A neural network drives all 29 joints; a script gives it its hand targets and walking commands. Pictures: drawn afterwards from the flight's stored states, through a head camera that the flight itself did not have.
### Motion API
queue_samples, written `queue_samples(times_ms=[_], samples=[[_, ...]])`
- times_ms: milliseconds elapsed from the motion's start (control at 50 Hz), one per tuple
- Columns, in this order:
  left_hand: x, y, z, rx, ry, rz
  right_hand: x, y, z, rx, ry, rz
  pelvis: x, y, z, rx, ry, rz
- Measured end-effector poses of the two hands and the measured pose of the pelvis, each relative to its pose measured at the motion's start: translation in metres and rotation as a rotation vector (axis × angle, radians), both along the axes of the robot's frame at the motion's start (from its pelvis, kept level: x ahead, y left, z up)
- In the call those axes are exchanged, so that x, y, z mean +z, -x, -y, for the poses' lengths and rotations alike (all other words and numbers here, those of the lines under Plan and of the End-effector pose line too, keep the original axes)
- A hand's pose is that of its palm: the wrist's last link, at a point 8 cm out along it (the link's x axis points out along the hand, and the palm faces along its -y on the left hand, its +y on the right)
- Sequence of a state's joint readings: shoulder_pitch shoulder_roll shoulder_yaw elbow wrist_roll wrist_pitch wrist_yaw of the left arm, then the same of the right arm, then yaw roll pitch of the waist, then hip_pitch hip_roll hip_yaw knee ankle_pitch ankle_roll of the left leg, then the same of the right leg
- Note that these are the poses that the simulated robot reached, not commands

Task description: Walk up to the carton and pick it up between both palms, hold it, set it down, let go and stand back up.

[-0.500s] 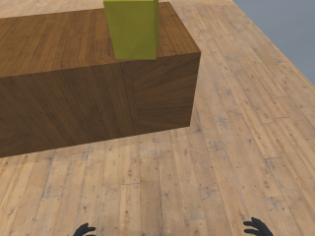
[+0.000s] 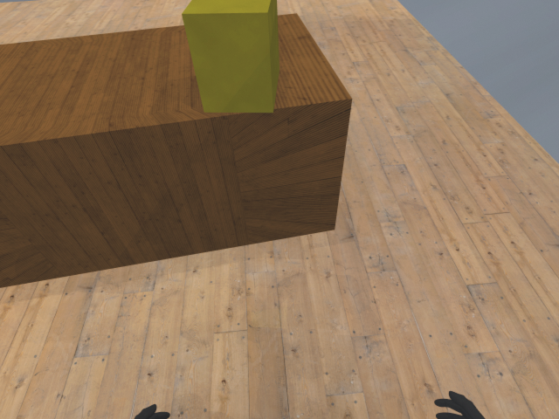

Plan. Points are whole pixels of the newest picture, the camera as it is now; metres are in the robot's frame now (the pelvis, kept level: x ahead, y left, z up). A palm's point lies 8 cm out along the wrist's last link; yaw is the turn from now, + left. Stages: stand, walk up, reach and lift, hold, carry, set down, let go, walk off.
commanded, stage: stand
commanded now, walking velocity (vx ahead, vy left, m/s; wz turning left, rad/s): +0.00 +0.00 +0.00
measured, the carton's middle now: (239, 46) +1.11 +0.13 +0.04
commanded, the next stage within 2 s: walk up in 0.28 s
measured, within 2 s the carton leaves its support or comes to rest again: neither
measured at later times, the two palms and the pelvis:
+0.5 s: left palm out of the picture +0.08 +0.24 -0.10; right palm out of the picture +0.08 -0.25 -0.10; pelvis -0.01 +0.00 +0.00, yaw +0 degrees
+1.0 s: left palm out of the picture +0.16 +0.28 -0.11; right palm out of the picture +0.11 -0.25 -0.09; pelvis +0.11 +0.01 +0.01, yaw +8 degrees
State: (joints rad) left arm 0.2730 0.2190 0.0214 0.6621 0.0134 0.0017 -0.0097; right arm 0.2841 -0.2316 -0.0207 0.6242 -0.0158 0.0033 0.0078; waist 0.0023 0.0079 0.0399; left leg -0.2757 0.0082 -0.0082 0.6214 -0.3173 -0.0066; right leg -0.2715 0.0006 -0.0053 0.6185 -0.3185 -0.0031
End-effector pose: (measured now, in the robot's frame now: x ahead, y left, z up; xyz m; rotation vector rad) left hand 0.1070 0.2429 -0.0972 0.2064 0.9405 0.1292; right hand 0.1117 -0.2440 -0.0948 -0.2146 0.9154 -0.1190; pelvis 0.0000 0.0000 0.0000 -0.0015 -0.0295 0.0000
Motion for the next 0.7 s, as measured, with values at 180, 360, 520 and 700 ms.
queue_samples(times_ms=[180,360,520,700], samples=[[0.0,0.007,0.001,-0.003,-0.001,-0.009,-0.002,0.016,0.004,-0.011,0.006,-0.029,0.001,0.004,0.002,-0.001,-0.001,0.003],[0.0,0.015,0.0,-0.001,-0.005,-0.021,-0.005,0.027,0.006,-0.016,0.004,-0.053,0.002,0.007,0.002,0.0,-0.001,0.004],[-0.003,0.024,-0.001,-0.001,-0.007,-0.046,-0.006,0.037,0.006,-0.012,0.009,-0.084,0.003,0.006,0.002,0.006,0.0,0.0],[-0.015,0.058,-0.035,0.11,-0.023,-0.106,-0.003,0.027,0.001,0.068,0.057,-0.149,-0.001,-0.022,-0.013,0.097,0.003,0.008]])
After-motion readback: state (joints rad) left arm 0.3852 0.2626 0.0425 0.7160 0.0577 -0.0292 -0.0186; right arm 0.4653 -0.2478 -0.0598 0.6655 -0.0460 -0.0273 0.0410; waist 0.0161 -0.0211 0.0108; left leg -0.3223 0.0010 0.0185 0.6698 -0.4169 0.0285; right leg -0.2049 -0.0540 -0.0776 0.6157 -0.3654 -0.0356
